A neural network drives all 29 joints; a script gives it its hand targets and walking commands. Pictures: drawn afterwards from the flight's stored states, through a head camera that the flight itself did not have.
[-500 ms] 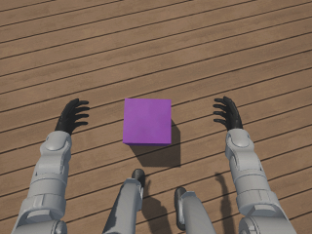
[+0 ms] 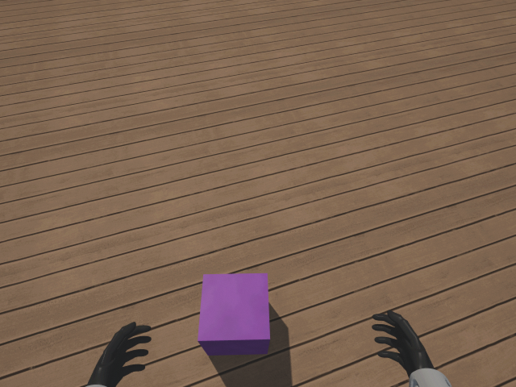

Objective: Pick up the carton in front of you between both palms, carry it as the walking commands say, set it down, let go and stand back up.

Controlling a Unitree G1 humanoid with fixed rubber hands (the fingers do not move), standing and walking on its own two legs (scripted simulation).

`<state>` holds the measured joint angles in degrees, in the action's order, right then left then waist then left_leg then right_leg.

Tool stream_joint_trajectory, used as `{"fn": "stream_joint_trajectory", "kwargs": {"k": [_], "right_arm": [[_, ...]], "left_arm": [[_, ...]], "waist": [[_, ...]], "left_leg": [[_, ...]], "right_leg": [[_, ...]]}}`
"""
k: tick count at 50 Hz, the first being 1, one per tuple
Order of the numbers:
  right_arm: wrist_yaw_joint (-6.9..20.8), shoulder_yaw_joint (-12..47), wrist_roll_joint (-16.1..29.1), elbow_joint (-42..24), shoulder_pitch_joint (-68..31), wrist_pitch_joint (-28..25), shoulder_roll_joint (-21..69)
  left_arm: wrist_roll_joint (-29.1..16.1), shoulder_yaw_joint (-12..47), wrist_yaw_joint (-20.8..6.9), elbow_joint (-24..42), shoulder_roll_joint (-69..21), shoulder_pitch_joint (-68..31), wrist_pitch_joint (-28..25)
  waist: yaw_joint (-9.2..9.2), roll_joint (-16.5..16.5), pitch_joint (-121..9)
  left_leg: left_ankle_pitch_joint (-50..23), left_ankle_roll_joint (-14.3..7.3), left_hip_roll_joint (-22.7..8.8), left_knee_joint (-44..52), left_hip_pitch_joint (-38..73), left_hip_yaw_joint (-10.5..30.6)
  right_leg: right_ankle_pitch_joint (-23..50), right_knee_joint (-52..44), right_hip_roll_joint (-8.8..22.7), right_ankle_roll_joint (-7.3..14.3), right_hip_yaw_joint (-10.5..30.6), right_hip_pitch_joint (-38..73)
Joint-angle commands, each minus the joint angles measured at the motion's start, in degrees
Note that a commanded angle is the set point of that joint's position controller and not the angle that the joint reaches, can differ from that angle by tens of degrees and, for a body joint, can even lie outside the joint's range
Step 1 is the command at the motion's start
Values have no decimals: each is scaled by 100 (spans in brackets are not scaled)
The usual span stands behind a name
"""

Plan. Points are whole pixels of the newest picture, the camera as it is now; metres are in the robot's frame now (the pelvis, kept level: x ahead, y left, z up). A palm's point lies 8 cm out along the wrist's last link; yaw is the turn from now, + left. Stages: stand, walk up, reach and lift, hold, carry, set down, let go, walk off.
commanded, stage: let go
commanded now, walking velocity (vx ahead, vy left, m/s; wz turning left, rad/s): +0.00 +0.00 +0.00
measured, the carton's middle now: (236, 315) +0.40 +0.08 -0.65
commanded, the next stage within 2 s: stand in 0.48 s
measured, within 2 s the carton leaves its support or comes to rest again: neither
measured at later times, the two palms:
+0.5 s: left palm (104, 368) +0.17 +0.24 -0.07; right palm (423, 373) +0.17 -0.23 -0.07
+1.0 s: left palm out of the picture +0.09 +0.27 -0.12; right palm (409, 378) +0.17 -0.24 -0.13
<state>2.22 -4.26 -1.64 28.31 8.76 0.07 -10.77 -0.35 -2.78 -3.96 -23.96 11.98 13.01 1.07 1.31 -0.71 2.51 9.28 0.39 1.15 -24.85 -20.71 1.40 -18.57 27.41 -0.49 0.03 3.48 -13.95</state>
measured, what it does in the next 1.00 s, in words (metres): shifts its weight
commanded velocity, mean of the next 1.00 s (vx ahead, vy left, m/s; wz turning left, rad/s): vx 0.00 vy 0.00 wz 0.00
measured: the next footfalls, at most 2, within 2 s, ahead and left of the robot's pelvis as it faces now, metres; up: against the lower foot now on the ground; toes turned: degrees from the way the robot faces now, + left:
none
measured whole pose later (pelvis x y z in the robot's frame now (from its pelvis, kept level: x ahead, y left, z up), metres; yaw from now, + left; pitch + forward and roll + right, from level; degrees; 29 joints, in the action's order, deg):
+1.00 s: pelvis +0.06 +0.00 -0.02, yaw +6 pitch +4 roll +1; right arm -1.5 -0.4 -1.0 43.7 17.6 -1.6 -13.9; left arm 0.8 -0.3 3.2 -37.0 14.8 21.9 -0.1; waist 1.9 -0.7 -5.2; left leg 22.2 -0.2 4.5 -41.5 -23.5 6.3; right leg -30.5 37.4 1.4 0.1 -2.4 -11.2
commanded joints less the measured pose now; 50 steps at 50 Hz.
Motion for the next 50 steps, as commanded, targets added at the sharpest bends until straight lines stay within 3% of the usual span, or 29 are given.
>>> {"fn": "stream_joint_trajectory", "kwargs": {"k": [1, 10, 18, 19, 20, 24, 25, 26, 27, 28, 30, 34, 42, 50], "right_arm": [[60, 1, 68, -672, -79, 32, -417], [167, 71, 119, -858, 42, 450, -487], [144, 26, 38, -895, 154, 562, -561], [28, 6, 102, -520, 469, 412, -593], [-37, 53, 124, -647, 384, 376, -574], [-89, 122, 170, -701, 239, 333, -596], [-287, -9, -78, 340, 1072, 50, -1046], [-370, -54, -115, 362, 966, -55, -1291], [-372, -31, -115, 334, 697, -148, -1183], [-346, 14, -91, 391, 606, -236, -1055], [-261, 70, -19, 534, 581, -394, -880], [-232, 109, -16, 906, 861, -529, -962], [-348, 190, 46, 1193, 1130, -339, -986], [-410, 220, 67, 1261, 1129, -180, -965]], "left_arm": [[-6, -158, -13, 607, 563, -155, 51], [140, -242, -16, 599, 640, -108, 494], [92, -166, 8, 616, 607, -61, 548], [188, -224, 157, 747, 768, -110, 837], [176, -164, 217, 727, 719, -27, 893], [104, -68, 312, 711, 668, -56, 968], [314, -147, 468, -92, 934, 132, 321], [401, -149, 546, -87, 863, 467, 84], [400, -137, 563, -220, 892, 449, -72], [365, -118, 569, -275, 914, 366, -187], [288, -91, 580, -397, 964, 314, -328], [205, -67, 621, -617, 984, 488, -422], [136, 18, 697, -863, 1008, 950, -265], [109, 42, 757, -1003, 1006, 1181, -143]], "waist": [[-93, -317, -498], [-56, -86, 81], [-100, -78, -184], [-127, 85, -622], [-92, -111, -545], [-56, -152, -466], [-170, -150, -363], [20, 253, -58], [8, 227, 154], [-5, 164, 151], [-14, -26, -290], [-11, 83, -913], [5, -79, -824], [20, -56, -677]], "left_leg": [[-848, 56, 277, -19, 2594, -176], [-842, 54, 305, -77, 2979, -219], [-1557, 54, 233, -83, 3060, -139], [-1528, 79, 369, -276, 2832, -188], [-1500, 46, 367, -302, 2656, -167], [-1505, 25, 348, -315, 2422, -101], [-110, 196, -530, 89, 712, 326], [936, 172, -500, 306, 233, 539], [1294, 181, -425, 330, -134, 587], [1164, 150, -348, 229, -249, 597], [133, 75, -249, -149, 4, 542], [-1513, -81, -308, -688, 358, 687], [-1515, -192, -167, -1206, 93, 597], [-1512, -248, -90, -1414, 22, 636]], "right_leg": [[750, -1041, 21, -67, -209, -1126], [812, -1135, 84, -20, -137, -959], [1646, -872, -63, -82, -186, -512], [2192, -662, -67, -128, -155, -58], [2439, -546, -106, -178, -170, -44], [2417, -488, -127, -178, -175, -80], [-634, -168, 251, -253, -516, 438], [-1189, -257, 316, -191, -214, 285], [-1322, -268, 411, -131, -71, 89], [-1275, -302, 511, -67, 68, 29], [-738, -270, 643, 1, 186, 38], [794, 222, 554, -66, -62, 235], [2099, 610, 592, -20, -328, 220], [2292, 687, 592, 62, -499, 201]]}}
